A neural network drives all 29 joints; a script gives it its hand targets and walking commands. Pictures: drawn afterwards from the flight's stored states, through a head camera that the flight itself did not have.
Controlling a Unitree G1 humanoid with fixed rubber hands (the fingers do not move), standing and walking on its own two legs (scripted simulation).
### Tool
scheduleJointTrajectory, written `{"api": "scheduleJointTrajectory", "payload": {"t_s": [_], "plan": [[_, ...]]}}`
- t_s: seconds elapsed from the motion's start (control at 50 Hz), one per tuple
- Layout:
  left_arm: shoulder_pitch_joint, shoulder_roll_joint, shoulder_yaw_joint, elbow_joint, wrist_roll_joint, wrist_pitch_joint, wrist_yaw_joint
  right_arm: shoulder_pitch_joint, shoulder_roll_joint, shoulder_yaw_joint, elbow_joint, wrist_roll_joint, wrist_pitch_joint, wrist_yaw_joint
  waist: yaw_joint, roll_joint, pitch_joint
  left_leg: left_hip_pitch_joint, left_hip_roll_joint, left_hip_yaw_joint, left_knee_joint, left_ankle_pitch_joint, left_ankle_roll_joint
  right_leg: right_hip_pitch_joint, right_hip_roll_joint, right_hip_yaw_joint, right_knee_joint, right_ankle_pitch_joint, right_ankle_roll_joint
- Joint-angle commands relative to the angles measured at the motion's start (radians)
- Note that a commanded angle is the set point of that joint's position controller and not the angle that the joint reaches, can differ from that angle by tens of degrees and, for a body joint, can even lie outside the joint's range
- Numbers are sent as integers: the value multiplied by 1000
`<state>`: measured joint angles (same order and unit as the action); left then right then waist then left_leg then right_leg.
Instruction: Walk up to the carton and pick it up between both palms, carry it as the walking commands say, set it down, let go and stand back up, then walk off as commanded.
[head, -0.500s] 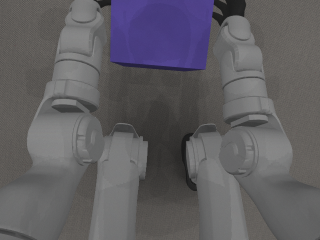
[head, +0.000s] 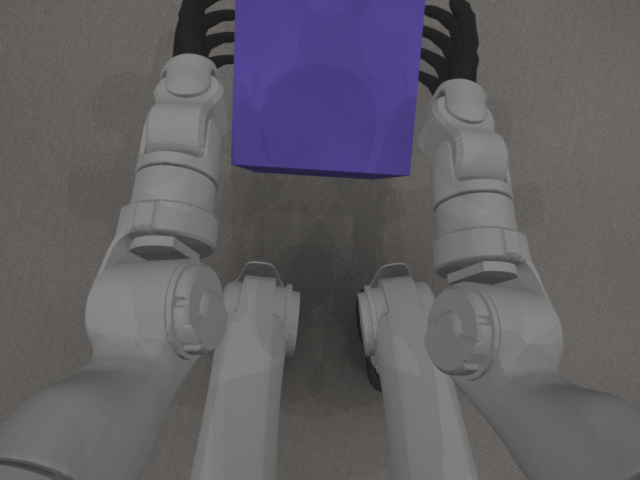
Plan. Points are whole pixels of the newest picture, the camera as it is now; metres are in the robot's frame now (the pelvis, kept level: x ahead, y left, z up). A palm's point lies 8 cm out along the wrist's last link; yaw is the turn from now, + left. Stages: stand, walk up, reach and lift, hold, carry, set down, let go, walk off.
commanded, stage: reach and lift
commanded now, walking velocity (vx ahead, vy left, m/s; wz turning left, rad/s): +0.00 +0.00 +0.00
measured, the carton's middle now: (322, 80) +0.54 +0.02 -0.18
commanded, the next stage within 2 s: none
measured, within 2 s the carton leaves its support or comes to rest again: neither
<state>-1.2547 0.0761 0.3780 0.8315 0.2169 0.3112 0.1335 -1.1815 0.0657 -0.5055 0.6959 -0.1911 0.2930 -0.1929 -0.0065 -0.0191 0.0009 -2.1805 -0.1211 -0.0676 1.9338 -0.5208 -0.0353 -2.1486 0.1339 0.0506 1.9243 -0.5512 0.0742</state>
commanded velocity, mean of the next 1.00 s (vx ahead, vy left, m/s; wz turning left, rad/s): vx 0.00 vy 0.00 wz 0.00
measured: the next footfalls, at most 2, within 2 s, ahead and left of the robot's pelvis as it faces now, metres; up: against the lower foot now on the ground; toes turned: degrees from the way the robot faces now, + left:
none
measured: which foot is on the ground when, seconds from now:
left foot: down 0.00-1.00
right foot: down 0.00-1.00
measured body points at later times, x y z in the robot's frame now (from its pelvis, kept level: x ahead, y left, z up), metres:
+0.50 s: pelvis +0.00 +0.00 +0.05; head +0.28 +0.03 +0.40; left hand +0.52 +0.15 -0.04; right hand +0.51 -0.12 -0.03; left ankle +0.11 +0.12 -0.41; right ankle +0.11 -0.13 -0.41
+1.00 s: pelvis +0.01 +0.00 +0.10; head +0.25 +0.03 +0.48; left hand +0.50 +0.14 +0.03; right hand +0.49 -0.12 +0.04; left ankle +0.11 +0.12 -0.41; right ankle +0.11 -0.13 -0.41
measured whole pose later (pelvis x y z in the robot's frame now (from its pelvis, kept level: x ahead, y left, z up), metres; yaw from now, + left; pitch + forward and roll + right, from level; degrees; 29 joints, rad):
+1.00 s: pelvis +0.01 +0.00 +0.10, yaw +1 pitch +38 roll -2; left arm -1.01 -0.04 0.41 0.77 0.28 0.33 0.14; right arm -0.94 0.15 -0.53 0.64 -0.26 0.31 -0.17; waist -0.02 -0.01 -0.14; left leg -1.79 -0.13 -0.10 1.62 -0.49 -0.03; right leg -1.77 0.14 0.09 1.61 -0.52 0.07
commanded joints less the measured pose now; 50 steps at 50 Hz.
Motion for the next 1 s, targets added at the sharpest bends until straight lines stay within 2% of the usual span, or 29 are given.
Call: {"api": "scheduleJointTrajectory", "payload": {"t_s": [0.0,0.28,0.6,0.98], "plan": [[-577,-1049,-417,6,-129,-25,-301,-691,957,516,36,120,-7,300,2,66,-1135,684,-38,121,-192,277,21,533,59,-141,-163,242,-43],[-529,-1109,-437,-19,-119,-10,-298,-628,1034,539,20,111,15,309,5,57,-1192,773,-49,125,-268,288,20,623,65,-133,-244,256,-38],[-452,-1154,-416,3,-90,-7,-288,-535,1066,518,50,83,20,318,-7,64,-1131,863,-54,116,-372,261,17,691,67,-122,-353,229,-36],[-351,-1198,-445,-7,-87,-21,-273,-421,1099,536,54,80,9,325,-18,70,-1077,1020,-58,93,-506,268,13,821,68,-103,-487,238,-36]]}}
